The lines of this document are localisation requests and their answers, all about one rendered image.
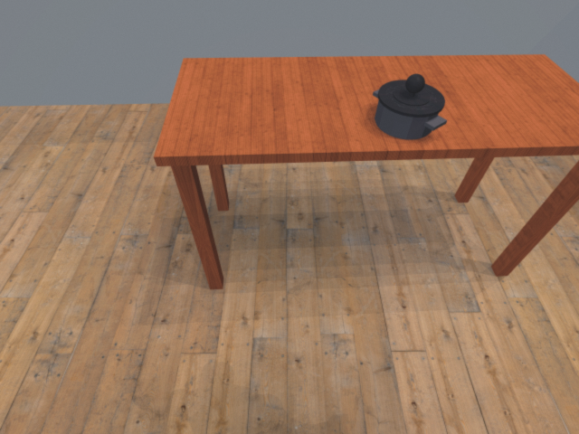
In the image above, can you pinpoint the lid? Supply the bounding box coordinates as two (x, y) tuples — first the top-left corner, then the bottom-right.
(378, 80), (445, 118)

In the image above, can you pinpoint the table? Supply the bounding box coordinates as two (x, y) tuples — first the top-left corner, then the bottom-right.
(154, 54), (579, 289)

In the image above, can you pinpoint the knob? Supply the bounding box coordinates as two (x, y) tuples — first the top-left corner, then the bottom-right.
(405, 74), (425, 93)

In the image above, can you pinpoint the pot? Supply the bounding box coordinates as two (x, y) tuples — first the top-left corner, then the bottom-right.
(373, 90), (447, 140)

